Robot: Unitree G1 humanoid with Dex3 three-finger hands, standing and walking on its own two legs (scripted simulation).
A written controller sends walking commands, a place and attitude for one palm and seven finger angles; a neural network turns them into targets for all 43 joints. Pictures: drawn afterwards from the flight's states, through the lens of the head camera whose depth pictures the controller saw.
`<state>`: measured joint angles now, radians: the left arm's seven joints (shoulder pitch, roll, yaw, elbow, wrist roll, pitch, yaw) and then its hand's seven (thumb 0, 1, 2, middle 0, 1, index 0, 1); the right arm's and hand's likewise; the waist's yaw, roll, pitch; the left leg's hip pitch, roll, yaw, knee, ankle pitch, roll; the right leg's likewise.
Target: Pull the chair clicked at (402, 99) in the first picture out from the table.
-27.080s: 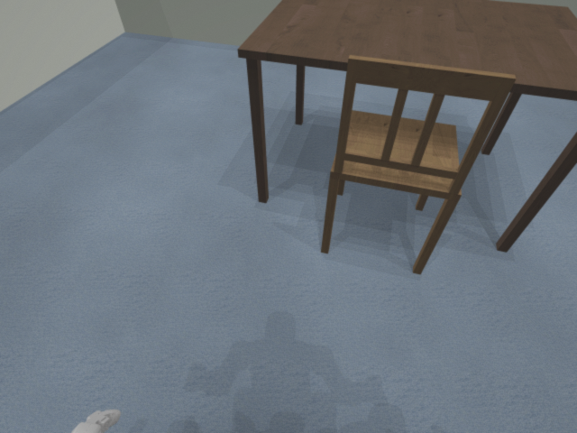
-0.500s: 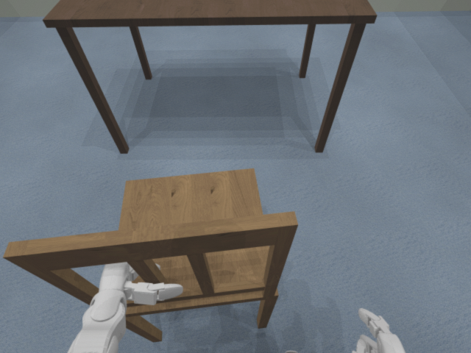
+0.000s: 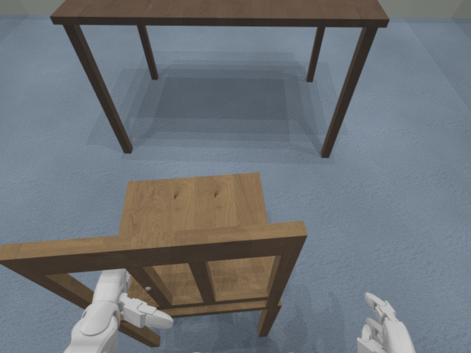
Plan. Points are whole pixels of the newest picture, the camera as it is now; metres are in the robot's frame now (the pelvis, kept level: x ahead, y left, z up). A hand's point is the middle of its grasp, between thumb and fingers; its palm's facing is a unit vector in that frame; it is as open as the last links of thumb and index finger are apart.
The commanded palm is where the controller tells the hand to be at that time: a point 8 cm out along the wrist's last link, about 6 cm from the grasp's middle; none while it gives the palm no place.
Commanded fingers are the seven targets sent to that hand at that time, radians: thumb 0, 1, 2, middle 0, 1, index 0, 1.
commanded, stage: draw the fingers out of the gap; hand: left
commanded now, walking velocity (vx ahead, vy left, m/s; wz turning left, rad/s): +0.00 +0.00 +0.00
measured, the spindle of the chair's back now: (153, 284) +0.25 +0.16 -0.06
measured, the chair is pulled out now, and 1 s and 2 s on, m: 0.70 0.70 0.72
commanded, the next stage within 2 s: draw the hand back to the body in 0.74 s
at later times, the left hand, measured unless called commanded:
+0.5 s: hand (137, 333) +0.17 +0.17 -0.04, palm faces +0.08 -0.98 -0.20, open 17.5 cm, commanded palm +0.14 +0.22 -0.02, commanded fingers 0.00 -0.55 0.20 0.00 0.00 0.00 0.00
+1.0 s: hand out of the picture +0.13 +0.17 -0.01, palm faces +0.13 -0.99 -0.09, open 17.5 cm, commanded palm +0.09 +0.23 +0.01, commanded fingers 0.00 -0.55 0.20 0.00 0.00 0.00 0.00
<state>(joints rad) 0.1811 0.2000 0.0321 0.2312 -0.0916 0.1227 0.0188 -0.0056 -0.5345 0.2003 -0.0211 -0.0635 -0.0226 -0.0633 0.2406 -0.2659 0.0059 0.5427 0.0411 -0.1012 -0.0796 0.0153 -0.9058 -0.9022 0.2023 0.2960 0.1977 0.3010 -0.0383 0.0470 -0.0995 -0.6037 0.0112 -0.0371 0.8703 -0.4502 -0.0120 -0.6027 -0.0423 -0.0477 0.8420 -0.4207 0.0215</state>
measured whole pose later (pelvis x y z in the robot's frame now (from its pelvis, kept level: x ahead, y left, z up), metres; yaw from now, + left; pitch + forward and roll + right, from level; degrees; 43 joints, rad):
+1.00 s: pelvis -0.01 +0.00 -0.02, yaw +1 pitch +11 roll -2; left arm 0.74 0.20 0.01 -0.27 -0.16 -0.04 -0.02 -0.01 -0.53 0.20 0.00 0.00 -0.01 0.00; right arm 0.24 -0.20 -0.03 0.51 0.05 -0.16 -0.12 0.02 -0.90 -0.90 0.20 0.30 0.20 0.30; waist 0.00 0.05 -0.16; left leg -0.73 0.01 -0.08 1.04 -0.52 -0.02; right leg -0.70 -0.04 -0.09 0.99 -0.48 0.01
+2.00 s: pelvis +0.03 -0.01 +0.03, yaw +2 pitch -2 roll -1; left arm 0.67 0.44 0.08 -0.35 -0.07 0.31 0.14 0.01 0.49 0.70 -0.15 -0.22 -0.38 -0.29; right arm 0.20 -0.23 0.06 0.66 0.05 -0.28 -0.12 0.02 -0.90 -0.90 0.20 0.30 0.20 0.30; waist 0.09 0.07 0.03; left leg -0.18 0.01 -0.06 0.58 -0.37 -0.03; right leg -0.17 -0.04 -0.09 0.56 -0.36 0.01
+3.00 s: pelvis -0.06 -0.01 +0.04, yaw +1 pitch -1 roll +1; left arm 0.61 0.51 0.47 -0.62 -0.04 -0.17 0.17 0.02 0.88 0.89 -0.22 -0.30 -0.22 -0.30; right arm 0.25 -0.22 -0.03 0.63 0.04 -0.09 -0.11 0.02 -0.91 -0.90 0.20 0.30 0.19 0.30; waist 0.03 -0.01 0.11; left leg -0.29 -0.02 0.00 0.50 -0.20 0.00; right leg -0.32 -0.05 -0.06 0.53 -0.20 0.01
